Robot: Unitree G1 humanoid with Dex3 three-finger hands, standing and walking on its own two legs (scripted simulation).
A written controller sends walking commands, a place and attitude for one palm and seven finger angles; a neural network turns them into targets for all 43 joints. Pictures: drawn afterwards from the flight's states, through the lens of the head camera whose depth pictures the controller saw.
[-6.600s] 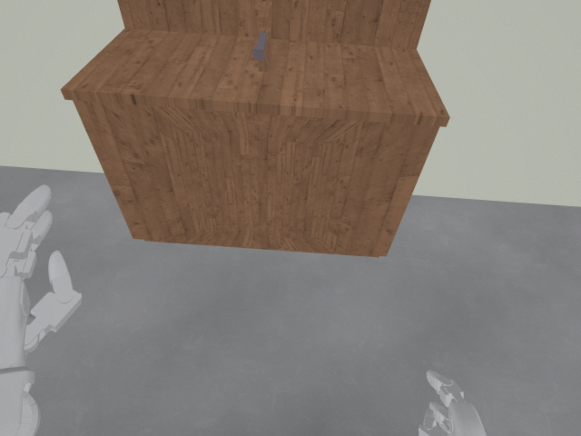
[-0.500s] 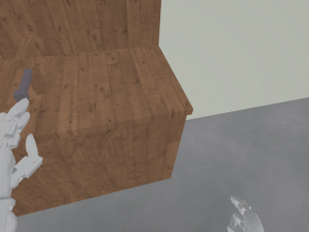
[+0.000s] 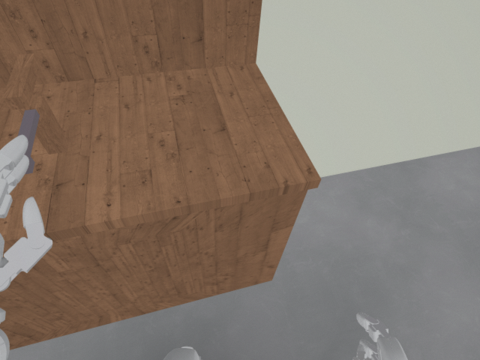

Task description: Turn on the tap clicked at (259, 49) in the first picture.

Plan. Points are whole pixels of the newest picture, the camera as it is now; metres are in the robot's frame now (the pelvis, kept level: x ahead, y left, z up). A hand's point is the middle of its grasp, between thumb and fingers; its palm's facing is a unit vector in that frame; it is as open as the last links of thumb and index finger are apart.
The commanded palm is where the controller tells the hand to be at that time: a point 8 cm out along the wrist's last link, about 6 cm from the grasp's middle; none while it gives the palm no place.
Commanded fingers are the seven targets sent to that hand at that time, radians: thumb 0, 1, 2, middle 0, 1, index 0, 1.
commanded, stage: shuffle to correct the standing spot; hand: left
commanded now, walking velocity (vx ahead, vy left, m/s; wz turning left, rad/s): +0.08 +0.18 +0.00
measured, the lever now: (19, 163) +0.37 +0.38 +0.11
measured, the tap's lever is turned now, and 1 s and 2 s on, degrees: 0 0 0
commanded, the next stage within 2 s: come to a stop and stand still in 0.04 s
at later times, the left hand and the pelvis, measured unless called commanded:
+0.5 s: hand (11, 188) +0.28 +0.31 +0.17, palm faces +0.42 -0.83 -0.38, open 7.4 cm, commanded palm +0.21 +0.33 +0.19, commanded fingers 0.00 0.90 0.90 -0.20 -0.30 -0.20 -0.30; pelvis +0.05 +0.06 +0.01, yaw -1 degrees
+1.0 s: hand out of the picture +0.26 +0.31 +0.19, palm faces +0.46 -0.79 -0.40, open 7.4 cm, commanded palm +0.18 +0.31 +0.19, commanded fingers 0.00 0.90 0.90 -0.20 -0.30 -0.20 -0.30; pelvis +0.01 +0.04 +0.01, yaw -1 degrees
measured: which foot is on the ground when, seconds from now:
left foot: up 0.00-0.00, down 0.02-1.00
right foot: down 0.00-0.06, up 0.08-0.18, down 0.20-0.38, up 0.40-0.60, down 0.62-1.00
